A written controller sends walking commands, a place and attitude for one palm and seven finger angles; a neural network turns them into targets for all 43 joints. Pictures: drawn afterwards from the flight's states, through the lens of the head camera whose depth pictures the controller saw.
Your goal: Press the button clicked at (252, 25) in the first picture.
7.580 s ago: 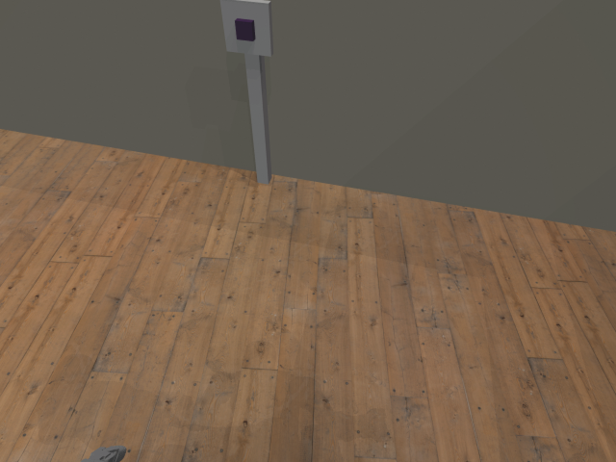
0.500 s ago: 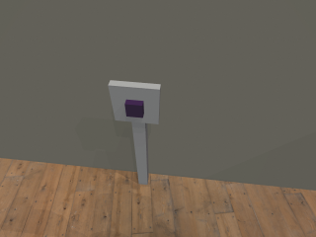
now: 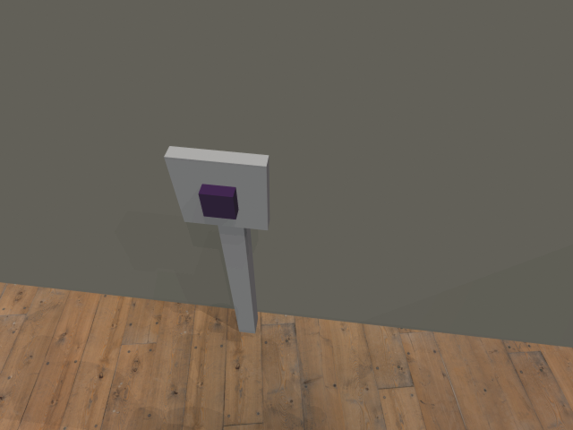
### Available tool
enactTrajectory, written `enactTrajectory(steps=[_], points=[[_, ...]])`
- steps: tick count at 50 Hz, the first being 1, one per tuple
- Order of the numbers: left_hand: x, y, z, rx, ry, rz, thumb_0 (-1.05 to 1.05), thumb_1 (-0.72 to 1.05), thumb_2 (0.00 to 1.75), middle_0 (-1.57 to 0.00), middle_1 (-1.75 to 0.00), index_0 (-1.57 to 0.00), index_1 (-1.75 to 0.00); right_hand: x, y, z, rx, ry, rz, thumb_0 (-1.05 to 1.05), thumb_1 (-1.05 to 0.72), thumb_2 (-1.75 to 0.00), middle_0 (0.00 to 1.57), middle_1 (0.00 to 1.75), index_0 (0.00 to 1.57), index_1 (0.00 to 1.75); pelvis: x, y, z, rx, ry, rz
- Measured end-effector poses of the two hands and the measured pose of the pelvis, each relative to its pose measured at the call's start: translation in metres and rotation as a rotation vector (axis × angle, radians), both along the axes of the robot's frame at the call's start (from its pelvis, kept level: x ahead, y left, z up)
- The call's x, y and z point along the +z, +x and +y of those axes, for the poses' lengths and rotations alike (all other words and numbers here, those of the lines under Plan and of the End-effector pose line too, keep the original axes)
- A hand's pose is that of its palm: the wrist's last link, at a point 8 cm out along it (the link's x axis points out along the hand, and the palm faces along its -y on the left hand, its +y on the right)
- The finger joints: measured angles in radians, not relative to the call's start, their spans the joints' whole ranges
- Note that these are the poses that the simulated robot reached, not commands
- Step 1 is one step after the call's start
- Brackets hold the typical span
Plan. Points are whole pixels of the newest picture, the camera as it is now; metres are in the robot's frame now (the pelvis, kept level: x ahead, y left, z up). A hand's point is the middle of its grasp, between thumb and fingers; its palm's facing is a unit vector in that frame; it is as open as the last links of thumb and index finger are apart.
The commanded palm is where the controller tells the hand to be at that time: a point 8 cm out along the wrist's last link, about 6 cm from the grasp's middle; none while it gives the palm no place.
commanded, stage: come to a stop and stand still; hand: left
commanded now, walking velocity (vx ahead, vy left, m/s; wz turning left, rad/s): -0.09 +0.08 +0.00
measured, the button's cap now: (219, 200) +0.51 +0.16 -0.02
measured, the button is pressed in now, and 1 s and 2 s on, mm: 0 0 0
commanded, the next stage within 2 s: look again from close up in 1.78 s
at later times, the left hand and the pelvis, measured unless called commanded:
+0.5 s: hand out of the picture -0.02 +0.27 -0.17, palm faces +0.00 -0.97 -0.25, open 7.4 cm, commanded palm none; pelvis -0.07 +0.07 +0.00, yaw -1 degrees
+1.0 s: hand out of the picture -0.04 +0.22 -0.17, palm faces -0.01 -0.99 -0.16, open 7.4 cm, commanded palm none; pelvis -0.02 +0.06 +0.00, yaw -1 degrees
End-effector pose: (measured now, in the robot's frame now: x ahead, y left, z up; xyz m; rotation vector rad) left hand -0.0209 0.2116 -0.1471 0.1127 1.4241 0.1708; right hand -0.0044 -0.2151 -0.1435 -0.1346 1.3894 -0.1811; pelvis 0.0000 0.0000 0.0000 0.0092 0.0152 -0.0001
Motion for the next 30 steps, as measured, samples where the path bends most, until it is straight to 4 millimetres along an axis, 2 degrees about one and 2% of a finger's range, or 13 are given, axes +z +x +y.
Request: enactTrajectory(steps=[7,14,18,23,30], points=[[0.003,0.003,0.019,0.005,0.034,-0.057,0.02,0.93,0.89,-0.20,-0.30,-0.20,-0.29,0.000,0.016,-0.002,0.026,-0.017,-0.062,0.01,-0.92,-0.90,0.20,0.30,0.20,0.30,-0.001,-0.015,0.009,0.005,-0.007,-0.018],[0.006,0.001,0.049,-0.056,0.056,-0.137,0.01,0.91,0.89,-0.20,-0.30,-0.20,-0.29,0.000,0.014,0.017,0.020,-0.005,-0.170,0.01,-0.92,-0.90,0.20,0.30,0.20,0.30,-0.005,-0.044,0.034,-0.003,-0.032,-0.027],[0.006,0.002,0.074,-0.069,0.062,-0.161,0.00,0.91,0.89,-0.20,-0.30,-0.20,-0.29,-0.001,-0.006,0.038,0.027,0.003,-0.193,0.00,-0.92,-0.90,0.20,0.30,0.20,0.30,-0.007,-0.056,0.052,-0.009,-0.018,-0.042],[0.013,0.002,0.098,-0.090,0.077,-0.179,0.00,0.91,0.89,-0.20,-0.30,-0.20,-0.29,-0.003,-0.038,0.056,0.033,0.016,-0.136,0.00,-0.93,-0.90,0.20,0.30,0.20,0.30,-0.005,-0.065,0.069,-0.018,-0.006,-0.042],[0.013,-0.018,0.109,-0.085,0.072,-0.119,0.00,0.91,0.89,-0.20,-0.30,-0.19,-0.29,-0.007,-0.067,0.073,0.038,0.038,-0.043,0.01,-0.92,-0.90,0.20,0.30,0.20,0.30,-0.003,-0.069,0.079,-0.015,0.001,-0.037]])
